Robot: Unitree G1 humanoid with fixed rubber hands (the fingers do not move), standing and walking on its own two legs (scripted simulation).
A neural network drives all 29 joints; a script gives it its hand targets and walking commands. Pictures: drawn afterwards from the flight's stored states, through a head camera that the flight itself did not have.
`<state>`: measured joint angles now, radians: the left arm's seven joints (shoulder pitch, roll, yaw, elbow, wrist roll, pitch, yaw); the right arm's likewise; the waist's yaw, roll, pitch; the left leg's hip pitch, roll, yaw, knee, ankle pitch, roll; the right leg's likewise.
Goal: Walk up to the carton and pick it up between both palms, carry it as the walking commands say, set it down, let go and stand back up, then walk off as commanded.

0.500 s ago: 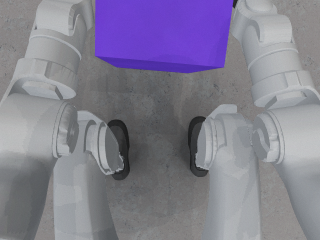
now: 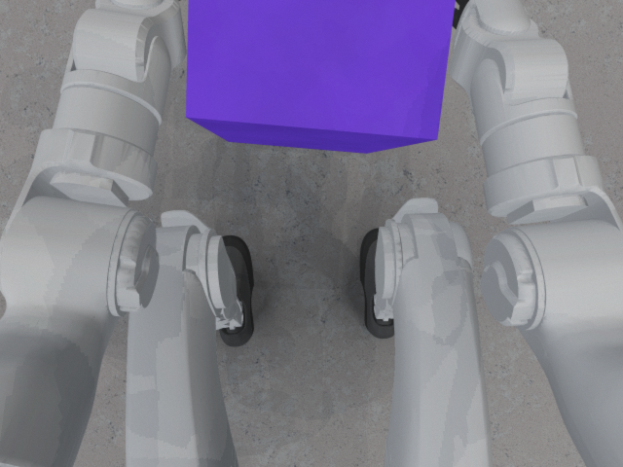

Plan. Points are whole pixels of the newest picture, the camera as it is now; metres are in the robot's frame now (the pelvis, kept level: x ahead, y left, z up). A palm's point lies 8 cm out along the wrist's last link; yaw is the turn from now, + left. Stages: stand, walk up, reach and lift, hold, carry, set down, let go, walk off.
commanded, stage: reach and lift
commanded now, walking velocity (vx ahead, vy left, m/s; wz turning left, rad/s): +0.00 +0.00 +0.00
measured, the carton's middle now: (312, 40) +0.53 -0.02 -0.17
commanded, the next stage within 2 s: none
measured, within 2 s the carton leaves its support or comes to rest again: neither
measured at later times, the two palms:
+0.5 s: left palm out of the picture +0.55 +0.12 -0.04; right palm out of the picture +0.52 -0.17 -0.04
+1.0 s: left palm out of the picture +0.52 +0.12 +0.03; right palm out of the picture +0.49 -0.17 +0.03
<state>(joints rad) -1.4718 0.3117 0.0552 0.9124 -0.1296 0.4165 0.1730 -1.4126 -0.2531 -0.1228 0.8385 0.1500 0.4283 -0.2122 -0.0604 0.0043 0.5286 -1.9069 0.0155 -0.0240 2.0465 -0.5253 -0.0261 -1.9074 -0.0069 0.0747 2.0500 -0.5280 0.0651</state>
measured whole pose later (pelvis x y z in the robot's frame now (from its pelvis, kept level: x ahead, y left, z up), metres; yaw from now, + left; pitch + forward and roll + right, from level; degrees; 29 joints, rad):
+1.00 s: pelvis -0.02 +0.00 +0.09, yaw -1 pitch +15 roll +0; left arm -1.33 0.26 0.14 0.78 -0.05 0.53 0.13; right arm -1.28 -0.16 -0.20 0.69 0.05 0.56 -0.21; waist -0.06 0.00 0.53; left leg -1.54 0.01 -0.02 1.74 -0.46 -0.03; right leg -1.54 -0.01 0.06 1.73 -0.45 0.06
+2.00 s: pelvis -0.01 +0.01 +0.22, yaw -1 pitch +5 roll -1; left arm -1.12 0.18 0.15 0.73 -0.01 0.53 0.13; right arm -1.07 -0.10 -0.20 0.64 0.01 0.57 -0.19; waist -0.04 0.00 0.52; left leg -1.03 0.01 -0.02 1.28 -0.35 -0.02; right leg -1.02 -0.01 0.05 1.26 -0.34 0.05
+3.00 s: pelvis +0.00 +0.01 +0.31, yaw -1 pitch -9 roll -1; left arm -0.93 0.12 0.15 0.68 0.02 0.60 0.12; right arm -0.89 -0.04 -0.20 0.61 -0.03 0.63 -0.17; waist -0.03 0.00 0.52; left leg -0.42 0.01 -0.03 0.78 -0.20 -0.01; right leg -0.41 -0.01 0.04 0.73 -0.17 0.05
